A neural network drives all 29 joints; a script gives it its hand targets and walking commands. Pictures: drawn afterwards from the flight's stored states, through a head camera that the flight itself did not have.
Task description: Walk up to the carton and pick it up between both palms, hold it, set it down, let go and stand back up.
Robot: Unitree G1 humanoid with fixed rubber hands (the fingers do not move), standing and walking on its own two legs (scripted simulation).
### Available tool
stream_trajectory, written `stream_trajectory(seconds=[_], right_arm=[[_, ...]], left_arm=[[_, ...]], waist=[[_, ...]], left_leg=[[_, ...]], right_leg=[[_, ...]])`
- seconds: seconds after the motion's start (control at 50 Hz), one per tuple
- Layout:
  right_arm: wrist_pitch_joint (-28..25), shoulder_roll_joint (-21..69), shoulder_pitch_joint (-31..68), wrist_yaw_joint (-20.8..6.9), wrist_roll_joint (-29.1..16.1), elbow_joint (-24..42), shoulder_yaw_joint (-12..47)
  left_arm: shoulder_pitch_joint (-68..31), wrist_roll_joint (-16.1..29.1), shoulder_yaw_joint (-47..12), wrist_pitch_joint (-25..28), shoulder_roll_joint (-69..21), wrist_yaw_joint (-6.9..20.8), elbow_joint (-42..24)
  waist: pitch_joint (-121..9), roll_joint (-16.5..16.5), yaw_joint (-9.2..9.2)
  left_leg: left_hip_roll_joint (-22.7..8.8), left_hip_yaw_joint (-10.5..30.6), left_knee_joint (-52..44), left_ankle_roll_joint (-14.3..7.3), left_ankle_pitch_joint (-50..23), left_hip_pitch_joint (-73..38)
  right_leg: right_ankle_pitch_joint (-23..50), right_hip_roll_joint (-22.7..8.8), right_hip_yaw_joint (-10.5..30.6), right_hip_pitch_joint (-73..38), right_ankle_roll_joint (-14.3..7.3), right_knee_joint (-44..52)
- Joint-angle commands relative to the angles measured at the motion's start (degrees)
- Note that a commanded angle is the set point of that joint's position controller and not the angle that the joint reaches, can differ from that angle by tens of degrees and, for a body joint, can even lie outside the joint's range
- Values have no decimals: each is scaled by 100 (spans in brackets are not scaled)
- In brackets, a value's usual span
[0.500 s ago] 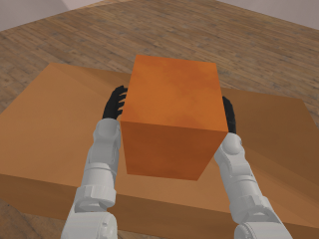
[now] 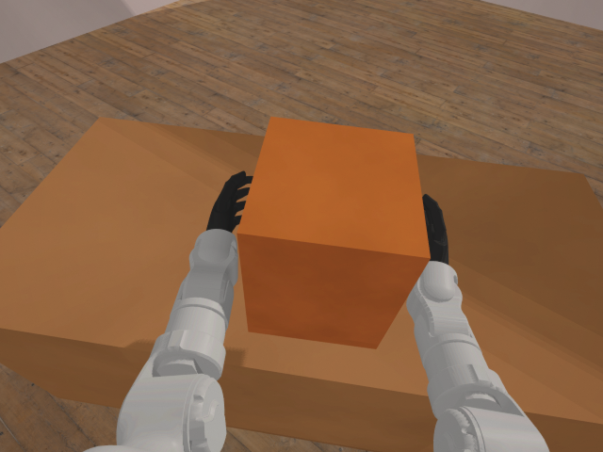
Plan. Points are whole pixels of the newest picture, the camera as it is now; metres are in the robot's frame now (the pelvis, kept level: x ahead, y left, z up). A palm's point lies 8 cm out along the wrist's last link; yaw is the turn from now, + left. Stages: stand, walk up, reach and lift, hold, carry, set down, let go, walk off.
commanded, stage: set down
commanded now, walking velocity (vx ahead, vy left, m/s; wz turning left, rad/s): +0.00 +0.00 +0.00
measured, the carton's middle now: (326, 238) +0.38 -0.03 +0.05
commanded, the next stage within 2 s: none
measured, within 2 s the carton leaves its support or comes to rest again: neither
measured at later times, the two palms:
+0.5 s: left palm (227, 241) +0.40 +0.11 +0.02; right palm (418, 265) +0.35 -0.17 +0.02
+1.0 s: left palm (235, 256) +0.41 +0.11 -0.03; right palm (414, 283) +0.35 -0.18 -0.02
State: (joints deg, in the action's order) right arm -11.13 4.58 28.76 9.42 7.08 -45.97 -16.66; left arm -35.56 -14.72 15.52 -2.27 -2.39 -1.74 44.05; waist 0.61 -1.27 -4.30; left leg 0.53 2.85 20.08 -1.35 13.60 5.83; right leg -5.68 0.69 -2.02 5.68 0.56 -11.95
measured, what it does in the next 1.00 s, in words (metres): stands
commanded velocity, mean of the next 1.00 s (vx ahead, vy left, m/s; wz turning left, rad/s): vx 0.00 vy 0.00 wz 0.00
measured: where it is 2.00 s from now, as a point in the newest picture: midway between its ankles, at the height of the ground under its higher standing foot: outside the picture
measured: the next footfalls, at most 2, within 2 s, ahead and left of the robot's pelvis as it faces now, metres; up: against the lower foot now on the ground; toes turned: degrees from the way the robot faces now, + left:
none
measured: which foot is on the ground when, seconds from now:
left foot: down 0.00-1.00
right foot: down 0.00-1.00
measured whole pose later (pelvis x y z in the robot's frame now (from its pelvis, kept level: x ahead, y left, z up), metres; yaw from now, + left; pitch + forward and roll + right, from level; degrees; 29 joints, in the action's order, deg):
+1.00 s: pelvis +0.01 +0.00 -0.01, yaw +1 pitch +18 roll -3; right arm -29.0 6.9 32.4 11.3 16.8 -61.3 -26.9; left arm -42.9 -10.1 13.0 24.3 4.0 -3.9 74.3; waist -7.1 1.7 -6.9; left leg -0.2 3.6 27.2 -0.8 14.7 30.7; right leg -6.3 1.0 -4.6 28.8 0.0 -16.9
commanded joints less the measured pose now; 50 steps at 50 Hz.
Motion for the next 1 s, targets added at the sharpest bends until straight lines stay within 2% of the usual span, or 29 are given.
stream_trajectory(seconds=[0.0,0.06,0.08,0.24,0.26,0.3,0.32,0.4,0.44,0.58,0.64,0.76,0.84,0.9,0.94,0.98], right_arm=[[-723,3330,4312,-782,469,1070,2141],[-844,3430,4123,-772,634,631,2002],[-868,3406,4114,-774,684,528,1940],[-1198,3553,4139,-767,1030,88,1680],[-1216,3573,4063,-759,1077,-42,1620],[-1284,3535,4085,-752,1121,-136,1518],[-1351,3556,4119,-749,1136,-107,1513],[-1502,3580,3998,-745,1243,-403,1370],[-1630,3606,4073,-761,1262,-345,1401],[-1794,3616,3918,-728,1340,-734,1301],[-1816,3657,3857,-728,1362,-919,1347],[-1996,3757,3852,-703,1526,-1008,1246],[-2067,3736,3910,-706,1646,-1088,1191],[-2157,3797,3871,-714,1682,-1154,1205],[-2162,3817,3845,-723,1725,-1316,1099],[-2204,3816,3919,-741,1748,-1285,1111]], left_arm=[[-3884,129,-1998,718,-3625,833,-520],[-4041,70,-1955,982,-3589,799,-325],[-3992,21,-1859,1028,-3527,801,-176],[-4184,-19,-1689,1583,-3438,738,365],[-4199,-31,-1708,1625,-3452,736,419],[-4111,-74,-1644,1682,-3430,738,644],[-4137,-60,-1679,1740,-3473,727,622],[-4248,-61,-1696,1971,-3454,680,699],[-4243,-50,-1759,2114,-3524,635,757],[-4197,-68,-1858,2416,-3588,588,1083],[-4229,-98,-1721,2544,-3473,599,1284],[-4292,-75,-1726,2835,-3488,593,1591],[-4293,-97,-1581,2992,-3362,626,1966],[-4401,-57,-1598,3172,-3327,603,2010],[-4563,-28,-1635,3262,-3352,579,2018],[-4584,-20,-1667,3340,-3363,551,2129]], waist=[[-3305,190,-42],[-3304,304,-122],[-3196,314,-78],[-3581,246,-76],[-3488,289,-127],[-3452,363,-103],[-3681,415,-78],[-3891,495,-185],[-4270,571,-139],[-4368,757,-267],[-4303,693,-233],[-4661,679,-347],[-4643,558,-364],[-5000,647,-346],[-5015,748,-434],[-5185,801,-415]], left_leg=[[7,-460,-300,453,-2033,358],[-14,-463,-263,496,-2182,374],[-20,-474,-277,484,-2130,399],[-40,-462,-212,446,-2120,661],[-67,-448,-199,486,-2183,608],[-59,-450,-142,502,-2246,649],[-72,-444,-94,527,-2375,637],[-111,-387,99,613,-2840,545],[-116,-364,226,657,-3158,489],[-160,-246,465,750,-3540,533],[-131,-249,471,679,-3402,807],[-121,-207,604,667,-3390,1031],[-104,-205,617,581,-3072,1362],[-95,-209,750,593,-3175,1403],[-113,-177,800,641,-3143,1389],[-114,-159,940,644,-3177,1410]], right_leg=[[2495,-3,-275,-1981,102,-561],[2596,-12,-261,-1902,70,-587],[2490,-22,-246,-1867,44,-546],[2563,-58,-235,-1736,23,-607],[2595,-43,-251,-1673,14,-615],[2494,-49,-248,-1565,-32,-577],[2582,-41,-265,-1545,-43,-611],[2789,-4,-298,-1321,-99,-674],[2908,27,-309,-1200,-128,-707],[2956,47,-326,-735,-208,-774],[3137,15,-291,-851,-198,-869],[3398,-5,-284,-726,-183,-1046],[3374,-46,-265,-689,-157,-1147],[3442,-38,-277,-520,-159,-1230],[3228,-11,-305,-288,-193,-1257],[3151,10,-310,-94,-206,-1320]])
